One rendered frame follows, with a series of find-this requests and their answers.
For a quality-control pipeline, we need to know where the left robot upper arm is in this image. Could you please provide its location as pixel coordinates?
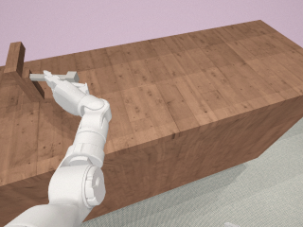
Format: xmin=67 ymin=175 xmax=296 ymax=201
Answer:
xmin=4 ymin=164 xmax=106 ymax=227

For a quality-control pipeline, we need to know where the counter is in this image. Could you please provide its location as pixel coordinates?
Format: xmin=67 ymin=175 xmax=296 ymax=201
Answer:
xmin=0 ymin=20 xmax=303 ymax=227

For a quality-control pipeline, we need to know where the robot left hand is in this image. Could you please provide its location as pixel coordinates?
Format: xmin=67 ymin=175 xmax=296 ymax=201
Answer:
xmin=43 ymin=70 xmax=90 ymax=116

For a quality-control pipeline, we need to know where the tap lever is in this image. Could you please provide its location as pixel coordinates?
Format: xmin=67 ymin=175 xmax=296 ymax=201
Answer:
xmin=29 ymin=71 xmax=80 ymax=83

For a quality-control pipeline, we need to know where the left robot forearm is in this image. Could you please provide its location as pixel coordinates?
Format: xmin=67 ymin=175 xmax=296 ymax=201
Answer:
xmin=48 ymin=95 xmax=112 ymax=199

